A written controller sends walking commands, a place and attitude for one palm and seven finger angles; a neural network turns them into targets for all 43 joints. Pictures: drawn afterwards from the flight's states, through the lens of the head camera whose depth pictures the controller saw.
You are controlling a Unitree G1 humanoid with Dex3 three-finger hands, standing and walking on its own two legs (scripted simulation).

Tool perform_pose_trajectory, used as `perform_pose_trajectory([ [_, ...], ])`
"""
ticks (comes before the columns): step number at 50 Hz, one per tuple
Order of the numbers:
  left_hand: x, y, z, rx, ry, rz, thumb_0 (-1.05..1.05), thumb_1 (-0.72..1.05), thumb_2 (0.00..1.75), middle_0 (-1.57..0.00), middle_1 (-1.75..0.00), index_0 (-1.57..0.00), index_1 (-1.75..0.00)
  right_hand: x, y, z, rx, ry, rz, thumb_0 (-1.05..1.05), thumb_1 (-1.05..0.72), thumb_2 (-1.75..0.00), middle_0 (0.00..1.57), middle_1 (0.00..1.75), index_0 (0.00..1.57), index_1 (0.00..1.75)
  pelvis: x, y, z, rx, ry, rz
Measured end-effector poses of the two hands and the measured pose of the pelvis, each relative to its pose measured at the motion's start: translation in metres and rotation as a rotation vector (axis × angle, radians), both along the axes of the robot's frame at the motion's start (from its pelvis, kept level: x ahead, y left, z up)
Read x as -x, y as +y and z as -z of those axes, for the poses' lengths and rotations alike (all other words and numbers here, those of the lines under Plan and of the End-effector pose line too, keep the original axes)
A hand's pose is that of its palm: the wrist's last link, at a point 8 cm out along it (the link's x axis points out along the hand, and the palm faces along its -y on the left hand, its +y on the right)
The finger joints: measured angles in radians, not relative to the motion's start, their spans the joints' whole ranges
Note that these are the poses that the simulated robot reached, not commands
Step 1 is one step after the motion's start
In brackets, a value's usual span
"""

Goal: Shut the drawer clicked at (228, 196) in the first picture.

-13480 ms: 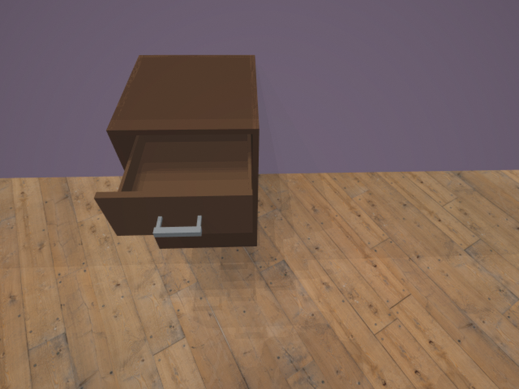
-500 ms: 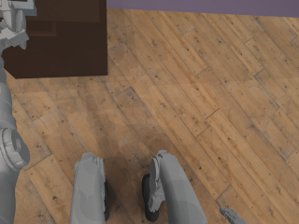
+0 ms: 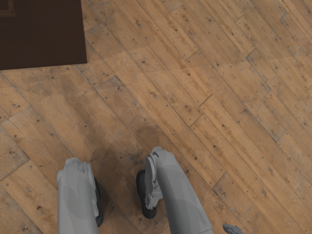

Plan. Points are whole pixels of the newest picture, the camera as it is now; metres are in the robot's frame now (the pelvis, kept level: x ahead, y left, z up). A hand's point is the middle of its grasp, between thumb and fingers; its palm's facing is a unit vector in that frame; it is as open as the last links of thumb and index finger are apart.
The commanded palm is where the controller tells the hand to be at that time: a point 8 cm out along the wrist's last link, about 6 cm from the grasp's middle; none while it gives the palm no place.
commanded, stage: push the drawer shut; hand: left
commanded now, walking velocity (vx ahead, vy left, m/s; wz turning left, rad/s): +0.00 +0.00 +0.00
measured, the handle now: out of the picture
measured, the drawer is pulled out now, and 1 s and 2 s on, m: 0.01 0.00 0.00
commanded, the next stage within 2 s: pull the fist back off the drawer in 0.20 s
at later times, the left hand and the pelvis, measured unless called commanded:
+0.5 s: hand out of the picture +0.61 +0.30 +0.05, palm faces +0.13 -0.99 -0.08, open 3.0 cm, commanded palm +0.64 +0.26 +0.05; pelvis -0.01 +0.01 -0.01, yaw -1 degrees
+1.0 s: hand out of the picture +0.58 +0.29 +0.05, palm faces +0.15 -0.99 -0.05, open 3.1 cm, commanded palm +0.58 +0.28 +0.05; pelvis +0.02 +0.01 +0.03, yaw +0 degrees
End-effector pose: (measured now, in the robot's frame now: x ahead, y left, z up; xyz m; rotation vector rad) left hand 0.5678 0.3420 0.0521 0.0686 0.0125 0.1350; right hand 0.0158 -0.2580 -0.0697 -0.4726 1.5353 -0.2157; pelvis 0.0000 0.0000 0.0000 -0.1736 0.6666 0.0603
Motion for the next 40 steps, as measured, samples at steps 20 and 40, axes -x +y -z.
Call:
perform_pose_trajectory([
  [20, -0.017, 0.012, -0.001, -0.005, 0.009, -0.002, -0.04, 0.55, 0.87, -1.4, -1.6, -1.4, -1.6, 0.026, 0.016, -0.002, -0.003, 0.062, 0.038, 0.0, -0.9, -0.9, 0.2, 0.3, 0.21, 0.3, 0.006, 0.005, 0.006, 0.018, 0.013, 0.003],
  [40, -0.008, 0.0, 0.004, 0.016, 0.018, -0.008, -0.05, 0.74, 0.86, -1.4, -1.6, -1.4, -1.6, 0.012, 0.016, -0.005, -0.037, 0.04, 0.051, 0.0, -0.9, -0.9, 0.2, 0.3, 0.21, 0.3, -0.002, 0.008, -0.005, 0.01, 0.01, 0.014],
])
